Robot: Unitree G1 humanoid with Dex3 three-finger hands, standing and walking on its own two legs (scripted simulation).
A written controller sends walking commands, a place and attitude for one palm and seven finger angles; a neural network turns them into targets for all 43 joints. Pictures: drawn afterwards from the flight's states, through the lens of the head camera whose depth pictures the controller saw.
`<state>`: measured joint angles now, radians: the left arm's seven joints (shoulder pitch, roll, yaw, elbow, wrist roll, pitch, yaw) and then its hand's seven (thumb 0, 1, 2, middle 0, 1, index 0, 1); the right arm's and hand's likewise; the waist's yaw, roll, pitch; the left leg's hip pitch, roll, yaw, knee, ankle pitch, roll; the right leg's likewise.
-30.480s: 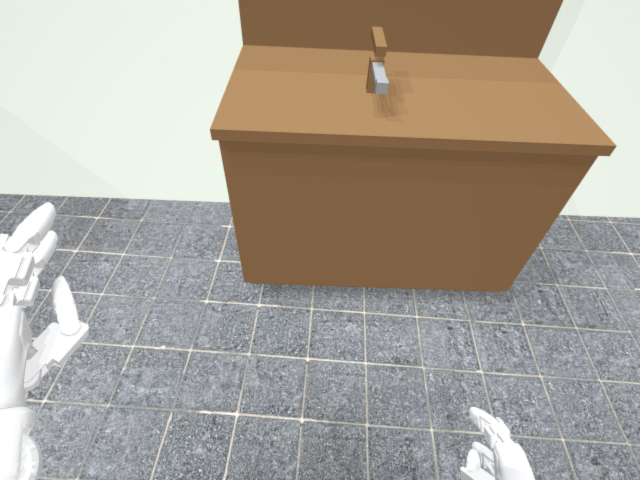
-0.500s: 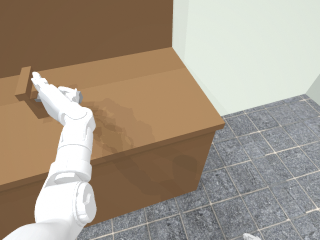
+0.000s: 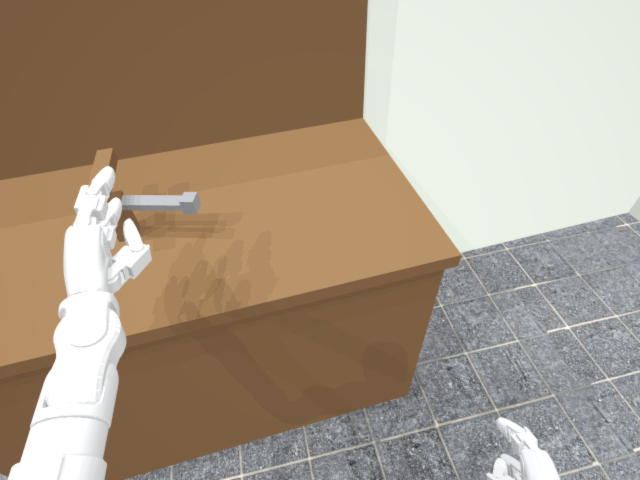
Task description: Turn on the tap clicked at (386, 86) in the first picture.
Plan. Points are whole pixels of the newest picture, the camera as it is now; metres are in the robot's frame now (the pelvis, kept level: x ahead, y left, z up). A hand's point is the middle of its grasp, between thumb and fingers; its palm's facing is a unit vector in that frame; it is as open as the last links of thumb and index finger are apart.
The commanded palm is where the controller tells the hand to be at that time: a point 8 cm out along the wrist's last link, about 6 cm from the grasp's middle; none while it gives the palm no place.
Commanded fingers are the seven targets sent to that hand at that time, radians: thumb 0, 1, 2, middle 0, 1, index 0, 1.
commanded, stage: draw the hand back beside the body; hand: left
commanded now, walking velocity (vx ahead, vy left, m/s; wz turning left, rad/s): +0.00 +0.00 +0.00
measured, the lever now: (190, 203) +0.53 +0.29 +0.04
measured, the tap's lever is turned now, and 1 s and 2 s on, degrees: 72 72 72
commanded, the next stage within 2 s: step back with the hand held close in 0.92 s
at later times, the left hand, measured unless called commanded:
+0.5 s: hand (102, 305) +0.24 +0.25 +0.15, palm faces +0.39 -0.88 -0.29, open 7.5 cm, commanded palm +0.19 +0.29 +0.17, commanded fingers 0.00 0.90 0.90 -0.20 -0.30 -0.20 -0.30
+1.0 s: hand (91, 334) +0.20 +0.24 +0.16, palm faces +0.42 -0.85 -0.32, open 7.4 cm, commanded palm +0.16 +0.28 +0.17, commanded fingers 0.00 0.90 0.90 -0.20 -0.30 -0.20 -0.30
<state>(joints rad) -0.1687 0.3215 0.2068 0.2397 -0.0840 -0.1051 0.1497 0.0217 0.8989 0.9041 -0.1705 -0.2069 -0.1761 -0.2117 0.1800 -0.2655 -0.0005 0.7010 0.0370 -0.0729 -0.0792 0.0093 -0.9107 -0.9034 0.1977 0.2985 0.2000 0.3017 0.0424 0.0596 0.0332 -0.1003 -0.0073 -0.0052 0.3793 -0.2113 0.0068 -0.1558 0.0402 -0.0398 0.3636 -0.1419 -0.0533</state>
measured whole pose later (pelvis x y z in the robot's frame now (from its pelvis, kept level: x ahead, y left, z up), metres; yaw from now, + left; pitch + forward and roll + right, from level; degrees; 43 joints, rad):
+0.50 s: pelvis +0.01 +0.01 +0.00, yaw +0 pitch -6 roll +0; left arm 0.27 0.31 0.23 -0.24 -0.08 -0.12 0.10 0.02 0.90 0.90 -0.20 -0.28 -0.20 -0.29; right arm 0.18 -0.22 0.01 0.68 0.00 -0.09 -0.04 0.01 -0.91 -0.90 0.20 0.30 0.20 0.30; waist 0.07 0.06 0.05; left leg -0.01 -0.02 0.00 0.31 -0.20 0.02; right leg -0.06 0.03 -0.03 0.29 -0.13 -0.03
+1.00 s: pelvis +0.01 +0.00 +0.00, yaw +0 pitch -7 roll +0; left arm 0.40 0.31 0.25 -0.35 -0.07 -0.12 0.12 0.02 0.89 0.90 -0.21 -0.30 -0.21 -0.30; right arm 0.17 -0.21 0.01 0.67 -0.01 -0.13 -0.06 0.01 -0.91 -0.90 0.20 0.30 0.20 0.30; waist 0.07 0.06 0.06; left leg -0.02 0.00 -0.01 0.35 -0.21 0.01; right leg -0.06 0.05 -0.04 0.31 -0.13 -0.05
